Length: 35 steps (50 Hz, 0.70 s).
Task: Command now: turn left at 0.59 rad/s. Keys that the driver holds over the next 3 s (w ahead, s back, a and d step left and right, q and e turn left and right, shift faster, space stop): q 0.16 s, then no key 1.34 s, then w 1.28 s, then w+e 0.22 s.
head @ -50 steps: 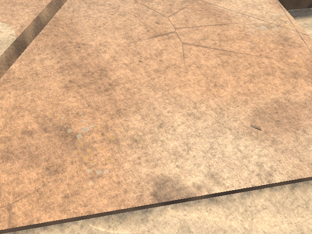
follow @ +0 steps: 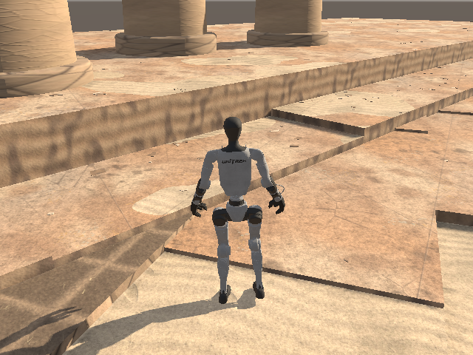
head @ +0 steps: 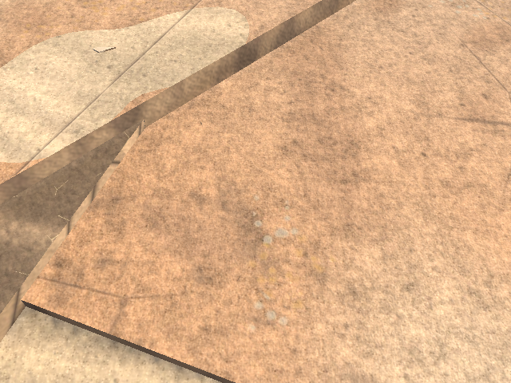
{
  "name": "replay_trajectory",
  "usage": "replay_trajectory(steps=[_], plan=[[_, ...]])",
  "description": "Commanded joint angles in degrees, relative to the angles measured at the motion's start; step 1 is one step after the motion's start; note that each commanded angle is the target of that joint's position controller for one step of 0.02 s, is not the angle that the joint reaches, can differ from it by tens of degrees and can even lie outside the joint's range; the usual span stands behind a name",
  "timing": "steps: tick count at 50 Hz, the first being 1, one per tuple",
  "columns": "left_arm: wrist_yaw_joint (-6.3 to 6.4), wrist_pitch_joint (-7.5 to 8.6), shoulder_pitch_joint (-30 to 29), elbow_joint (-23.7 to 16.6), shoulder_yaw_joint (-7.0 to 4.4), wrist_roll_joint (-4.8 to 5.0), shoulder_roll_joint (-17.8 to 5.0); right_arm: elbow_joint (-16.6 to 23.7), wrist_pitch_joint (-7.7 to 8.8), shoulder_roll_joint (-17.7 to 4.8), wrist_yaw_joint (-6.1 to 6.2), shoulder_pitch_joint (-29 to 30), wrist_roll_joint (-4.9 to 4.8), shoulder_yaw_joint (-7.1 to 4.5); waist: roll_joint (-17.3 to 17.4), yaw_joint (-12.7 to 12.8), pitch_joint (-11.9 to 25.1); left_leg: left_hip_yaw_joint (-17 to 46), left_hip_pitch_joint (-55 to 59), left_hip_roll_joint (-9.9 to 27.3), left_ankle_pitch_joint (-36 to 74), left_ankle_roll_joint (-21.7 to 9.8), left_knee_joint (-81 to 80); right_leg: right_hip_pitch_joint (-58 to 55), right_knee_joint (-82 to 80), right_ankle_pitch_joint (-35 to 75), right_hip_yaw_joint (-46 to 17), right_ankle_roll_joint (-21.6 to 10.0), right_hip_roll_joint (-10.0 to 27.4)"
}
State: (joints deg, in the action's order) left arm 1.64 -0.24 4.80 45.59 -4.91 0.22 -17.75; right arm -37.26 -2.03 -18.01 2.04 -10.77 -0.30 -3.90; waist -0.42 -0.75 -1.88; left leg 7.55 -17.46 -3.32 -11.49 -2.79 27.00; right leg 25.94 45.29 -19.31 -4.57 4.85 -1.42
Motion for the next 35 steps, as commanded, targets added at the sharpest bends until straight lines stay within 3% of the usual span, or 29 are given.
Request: replay_trajectory(steps=[1, 3, 5, 6, 7, 8, 9, 10, 11, 12, 15, 18, 21, 23, 24, 25, 26, 27, 28, 30, 35], plan=[[-0.64, 1.34, -1.82, -3.95, -0.91, 0.41, -5.05, 4.12, 0.14, -10.68, -0.11, 0.89, -0.11, -3.14, 10.04, -0.73, 6.76, 17.53, 8.45, 13.69, 15.01, -10.29, -5.54, -0.82, -5.89, -1.17, -0.36, -0.21, -0.94], [-1.12, 1.83, -0.63, -3.82, -1.03, 0.55, -5.5, 4.46, -0.12, -10.54, -0.31, 1.83, -0.49, -3.13, 10.31, -0.26, 7.1, 20.14, 9.2, 13.12, 17.37, -9.8, -4.25, -3.45, -10.93, -0.74, -0.5, -0.93, -1.29], [-1.55, 2.34, 2.92, -2.79, -1.33, 0.48, -5.73, 5.02, -0.53, -10.04, -0.11, 3.92, -1.27, -2.95, 9.63, 2.23, 7.5, 20.31, 7.79, 10.62, 16.32, -7.26, -1.61, -10.45, -22.85, 7.78, 0.53, -2.34, -1.05], [-1.44, 2.38, 4.69, -2.28, -1.91, 0.03, -7.61, 5.18, -0.6, -8.72, 0.09, 3.3, -1.3, -2.58, 7.46, 2.29, 8.23, 18.68, 3.72, 8.27, 9.6, -4.62, 1.11, -16.88, -26.31, 13.67, -1.6, -4.0, 3.13], [-1.02, 1.95, 5.18, -2.74, -2.61, -0.92, -11.36, 5.09, -0.54, -5.4, -0.08, 0.37, -0.48, -1.72, -4.26, 0.21, 9.65, 10.98, -3.92, 2.11, -7.82, -1.25, 12.56, -23.65, -27.45, 20.69, -11.87, -8.55, 14.9], [-1.04, 1.58, 3.96, -2.6, -2.96, -2.55, -13.58, 6.79, -0.05, -7.04, -0.19, 0.03, -0.95, -2.39, -16.29, -1.01, 6.27, 1.76, -15.24, -4.78, -25.49, 2.01, 22.77, -21.89, -28.53, 29.72, -23.94, -18.76, 23.77], [-0.94, 1.85, 1.85, -4.17, -1.99, -2.32, -10.08, 5.38, 0.33, -11.5, -0.13, -1.0, 0.06, -3.63, -10.65, -0.36, 5.85, 2.8, -15.72, -0.57, -24.56, 4.14, 34.1, -19.8, -28.52, 28.86, -23.05, -21.86, 25.24], [-0.68, 1.88, -0.54, -4.75, -1.13, -1.78, -7.16, 4.03, 0.15, -12.48, -0.24, -1.45, -0.27, -4.35, -7.56, -1.11, 5.05, 2.8, -15.01, -0.16, -20.91, 4.9, 38.14, -18.29, -27.7, 26.86, -17.24, -19.61, 21.28], [-0.54, 1.76, -2.06, -4.98, -0.79, -1.01, -6.31, 2.75, -0.42, -10.74, -0.03, -2.34, -0.18, -4.17, -6.18, -1.66, 4.13, 2.39, -15.13, -0.06, -18.12, 5.99, 39.92, -18.12, -27.07, 23.98, -12.68, -17.2, 17.53], [-0.39, 1.71, -2.14, -4.83, -0.47, -0.17, -5.77, 2.67, -0.83, -9.29, 0.05, -2.17, -0.01, -3.73, -6.59, -0.9, 3.15, 2.47, -16.51, -0.22, -15.76, 6.95, 41.19, -18.76, -26.78, 24.68, -10.84, -16.82, 16.46], [0.0, 1.05, 0.94, -3.56, -0.27, -0.43, -6.28, 3.83, -0.66, -5.61, -0.2, 0.5, -0.54, -2.27, -8.05, 0.98, 3.46, -0.77, -14.91, 0.07, -13.42, 8.23, 34.26, -21.01, -26.56, 28.63, -6.03, -17.39, 14.18], [-0.15, 0.57, 1.02, -3.15, -0.4, -0.38, -7.46, 4.67, -0.37, -3.43, -0.51, 2.54, 0.02, -0.88, -9.79, 2.19, 5.32, -3.82, -7.59, 2.84, -13.93, 8.3, 20.96, -21.69, -25.48, 30.63, -4.0, -17.37, 14.39], [-0.78, 0.13, 2.2, -2.12, -0.58, 0.24, -9.09, 3.94, -0.35, -4.36, -0.74, 1.68, -0.27, -0.9, -10.54, 2.64, 5.4, -7.28, -0.05, 2.65, -9.92, 7.5, 8.76, -20.19, -24.23, 31.53, -4.43, -17.24, 14.93], [-0.99, 0.2, 2.41, -1.23, 0.11, 1.07, -7.96, 1.97, -0.28, -4.39, -0.91, -1.78, -0.02, -1.06, -8.77, 0.42, 4.64, -8.46, 8.37, 1.83, 2.31, 5.02, -6.78, -17.07, -22.07, 28.35, -3.4, -14.51, 13.47], [-1.24, 0.82, 4.92, -0.23, 0.76, 0.72, -6.51, 2.31, -0.31, -6.13, -0.67, -1.64, 0.33, -1.25, -6.04, 0.84, 5.38, -4.4, 14.83, 4.59, 9.47, 3.26, -8.96, -13.17, -21.18, 23.56, -2.6, -10.78, 12.3], [-1.82, 1.66, 6.23, -0.84, 1.84, -1.66, -3.83, 2.91, -0.5, -10.16, -0.05, -2.94, 0.86, -1.84, 4.45, 2.56, 9.16, 5.76, 21.83, 14.09, 27.01, 0.23, -5.98, -8.37, -14.4, 12.05, 1.72, -6.3, 8.07], [-1.74, 1.98, 6.23, -0.86, 2.42, -1.52, -1.63, 2.54, -0.35, -8.23, -0.51, 0.85, 1.75, -0.96, 11.99, 4.33, 8.67, 7.85, 13.84, 17.46, 23.23, -5.66, -5.01, -10.14, -17.68, 0.37, 3.99, -3.29, 5.27], [-1.4, 1.77, 3.44, -0.5, 2.11, -1.64, -4.37, 3.52, 0.33, -4.73, -1.25, 3.44, 1.67, -0.21, 8.05, 2.74, 6.69, 6.39, 10.55, 14.32, 13.79, -5.71, -5.89, -13.31, -18.7, 3.61, 3.88, -1.81, 5.31], [-1.35, 1.64, 2.14, -0.26, 1.95, -1.55, -5.01, 2.6, 0.86, -3.72, -1.55, 3.14, 2.01, 0.12, 7.63, 2.25, 5.93, 4.49, 9.99, 11.64, 7.65, -3.57, -6.05, -13.78, -19.43, 7.45, 4.23, -1.47, 5.01], [-0.82, 0.96, 2.63, 0.94, 1.7, -1.29, -5.98, 1.81, 1.66, -5.29, -1.75, 2.22, 1.83, -0.1, 7.48, 1.61, 3.01, 3.39, 7.67, 9.73, 5.71, -1.6, -6.51, -14.21, -19.71, 10.03, 4.2, -1.24, 4.99], [-0.67, 1.1, 4.11, 3.95, 1.85, -0.95, -5.51, 0.34, 1.99, -4.11, -1.33, 1.21, 1.43, 0.43, 4.58, 1.62, 2.25, 1.94, 7.68, 8.41, 8.55, -0.76, -5.56, -15.65, -21.42, 12.37, 4.03, -1.32, 5.42]])
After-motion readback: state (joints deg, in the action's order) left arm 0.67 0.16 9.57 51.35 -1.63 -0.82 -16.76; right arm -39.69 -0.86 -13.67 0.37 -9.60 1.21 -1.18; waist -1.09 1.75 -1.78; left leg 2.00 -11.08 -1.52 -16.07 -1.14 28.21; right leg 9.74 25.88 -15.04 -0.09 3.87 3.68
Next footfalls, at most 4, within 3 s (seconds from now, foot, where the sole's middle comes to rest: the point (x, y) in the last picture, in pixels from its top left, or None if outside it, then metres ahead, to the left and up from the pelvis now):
0.12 right None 0.06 -0.14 -0.78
0.48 left None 0.01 0.12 -0.78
2.16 left None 0.37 0.18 -0.78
2.66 right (244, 279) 0.72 0.02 -0.74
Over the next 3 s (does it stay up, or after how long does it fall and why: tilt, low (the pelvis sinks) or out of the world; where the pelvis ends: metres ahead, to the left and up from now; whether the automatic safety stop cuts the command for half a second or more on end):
stays up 0.69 0.10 0.05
